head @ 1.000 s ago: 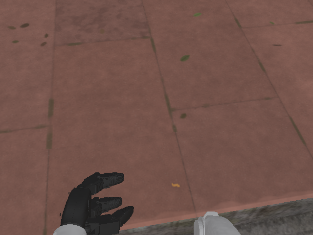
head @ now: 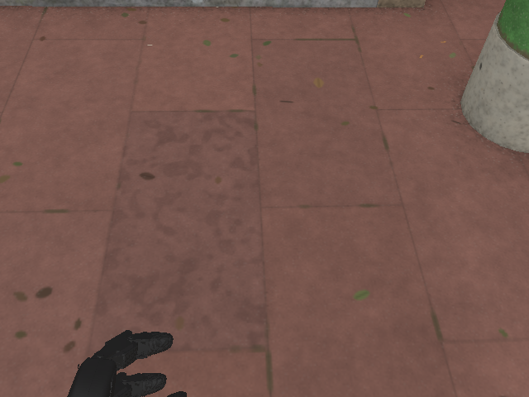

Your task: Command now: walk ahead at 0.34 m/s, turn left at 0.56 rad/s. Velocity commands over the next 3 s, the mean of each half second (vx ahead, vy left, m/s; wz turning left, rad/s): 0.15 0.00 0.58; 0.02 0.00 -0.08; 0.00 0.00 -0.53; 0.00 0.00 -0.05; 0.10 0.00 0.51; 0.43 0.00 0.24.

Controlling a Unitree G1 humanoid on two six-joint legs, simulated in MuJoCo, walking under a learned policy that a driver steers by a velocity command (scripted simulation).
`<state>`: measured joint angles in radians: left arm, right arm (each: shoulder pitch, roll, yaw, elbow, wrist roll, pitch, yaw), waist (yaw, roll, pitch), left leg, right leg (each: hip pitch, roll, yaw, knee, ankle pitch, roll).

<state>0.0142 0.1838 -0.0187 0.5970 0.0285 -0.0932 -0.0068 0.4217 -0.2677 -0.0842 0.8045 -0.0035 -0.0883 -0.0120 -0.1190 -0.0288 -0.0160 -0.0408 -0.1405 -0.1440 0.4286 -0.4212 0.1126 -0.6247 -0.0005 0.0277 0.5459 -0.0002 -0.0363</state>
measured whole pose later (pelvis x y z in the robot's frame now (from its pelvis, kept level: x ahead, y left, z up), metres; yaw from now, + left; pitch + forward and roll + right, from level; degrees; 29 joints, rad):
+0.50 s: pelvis +0.12 +0.01 +0.00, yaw +18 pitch +1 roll -2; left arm 0.24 0.29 0.06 0.76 0.04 -0.01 0.02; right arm 0.21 -0.24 -0.05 0.58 -0.03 0.02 0.01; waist -0.01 -0.01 -0.03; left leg -0.43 0.00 -0.03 0.68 -0.24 0.03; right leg -0.37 -0.08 -0.16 0.79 -0.48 0.01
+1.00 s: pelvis +0.13 +0.02 +0.01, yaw +11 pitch +1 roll +1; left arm 0.27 0.27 0.05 0.77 0.00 0.02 0.01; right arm 0.23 -0.25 -0.03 0.65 -0.01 0.03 -0.05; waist 0.02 -0.01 0.02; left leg -0.30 -0.08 -0.01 0.62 -0.40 0.03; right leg -0.29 0.05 0.10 0.48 -0.21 -0.02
